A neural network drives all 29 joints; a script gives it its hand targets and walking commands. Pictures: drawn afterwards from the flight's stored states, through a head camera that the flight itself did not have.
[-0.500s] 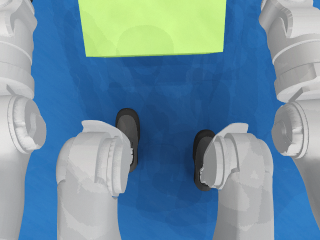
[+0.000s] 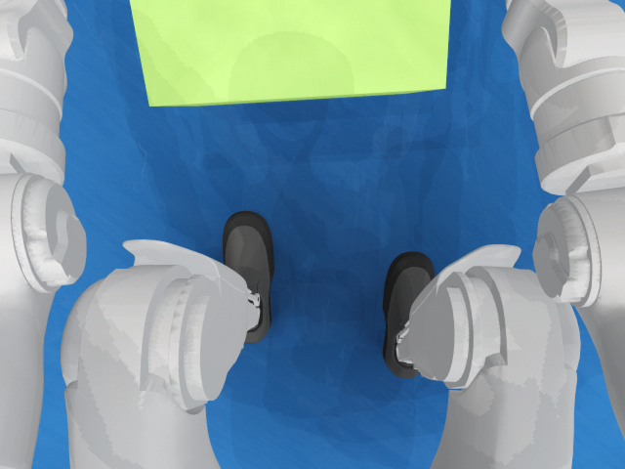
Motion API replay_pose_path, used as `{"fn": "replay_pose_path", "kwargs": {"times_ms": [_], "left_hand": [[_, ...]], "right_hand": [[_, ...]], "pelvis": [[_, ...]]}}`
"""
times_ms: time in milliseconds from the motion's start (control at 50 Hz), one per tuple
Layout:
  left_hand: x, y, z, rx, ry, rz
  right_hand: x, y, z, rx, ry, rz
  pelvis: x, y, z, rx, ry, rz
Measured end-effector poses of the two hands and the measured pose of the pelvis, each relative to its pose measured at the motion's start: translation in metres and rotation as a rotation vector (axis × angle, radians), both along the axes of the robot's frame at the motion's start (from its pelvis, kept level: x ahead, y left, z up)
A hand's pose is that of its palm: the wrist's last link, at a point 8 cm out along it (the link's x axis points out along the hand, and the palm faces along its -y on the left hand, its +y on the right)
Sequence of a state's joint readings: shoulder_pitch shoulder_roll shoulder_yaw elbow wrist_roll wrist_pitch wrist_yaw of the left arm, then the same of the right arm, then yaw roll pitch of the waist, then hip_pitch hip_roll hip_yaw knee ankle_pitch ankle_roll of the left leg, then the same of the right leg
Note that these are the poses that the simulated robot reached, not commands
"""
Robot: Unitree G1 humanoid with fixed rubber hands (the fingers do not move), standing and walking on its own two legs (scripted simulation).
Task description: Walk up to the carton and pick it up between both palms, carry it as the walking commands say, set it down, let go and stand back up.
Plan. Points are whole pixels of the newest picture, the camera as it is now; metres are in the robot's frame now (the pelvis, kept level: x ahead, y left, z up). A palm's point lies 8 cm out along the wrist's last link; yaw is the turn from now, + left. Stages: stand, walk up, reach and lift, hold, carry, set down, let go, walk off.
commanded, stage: reach and lift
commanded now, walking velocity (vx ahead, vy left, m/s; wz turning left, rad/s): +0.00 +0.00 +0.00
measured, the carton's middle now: out of the picture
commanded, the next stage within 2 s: none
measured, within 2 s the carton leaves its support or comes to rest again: leaves its support in 1.40 s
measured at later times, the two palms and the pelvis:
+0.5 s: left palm out of the picture +0.53 +0.27 -0.18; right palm out of the picture +0.57 -0.09 -0.18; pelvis +0.00 +0.00 +0.01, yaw -1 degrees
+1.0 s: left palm out of the picture +0.53 +0.27 -0.18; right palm out of the picture +0.56 -0.09 -0.18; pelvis +0.00 +0.00 +0.01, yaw -1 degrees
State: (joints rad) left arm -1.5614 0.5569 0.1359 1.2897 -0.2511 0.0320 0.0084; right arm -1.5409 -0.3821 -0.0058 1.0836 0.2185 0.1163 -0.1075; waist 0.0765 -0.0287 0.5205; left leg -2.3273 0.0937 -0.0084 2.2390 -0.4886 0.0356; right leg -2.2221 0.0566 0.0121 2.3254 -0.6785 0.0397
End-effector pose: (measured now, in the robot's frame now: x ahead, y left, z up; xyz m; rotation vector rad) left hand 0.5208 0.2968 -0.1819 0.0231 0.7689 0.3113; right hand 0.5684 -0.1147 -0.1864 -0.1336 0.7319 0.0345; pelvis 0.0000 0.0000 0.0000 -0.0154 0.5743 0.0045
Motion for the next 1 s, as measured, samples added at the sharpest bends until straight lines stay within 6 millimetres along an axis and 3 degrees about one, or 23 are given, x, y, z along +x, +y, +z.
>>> {"fn": "replay_pose_path", "kwargs": {"times_ms": [420,1000], "left_hand": [[0.008,-0.031,-0.001,-0.036,0.004,-0.042],[0.008,-0.028,0.0,-0.056,0.032,-0.098]], "right_hand": [[-0.001,0.021,0.005,0.02,0.006,0.01],[-0.005,0.02,0.003,0.082,0.028,-0.023]], "pelvis": [[-0.004,0.002,0.008,-0.003,0.013,-0.006],[0.0,0.002,0.005,0.006,-0.001,-0.024]]}}
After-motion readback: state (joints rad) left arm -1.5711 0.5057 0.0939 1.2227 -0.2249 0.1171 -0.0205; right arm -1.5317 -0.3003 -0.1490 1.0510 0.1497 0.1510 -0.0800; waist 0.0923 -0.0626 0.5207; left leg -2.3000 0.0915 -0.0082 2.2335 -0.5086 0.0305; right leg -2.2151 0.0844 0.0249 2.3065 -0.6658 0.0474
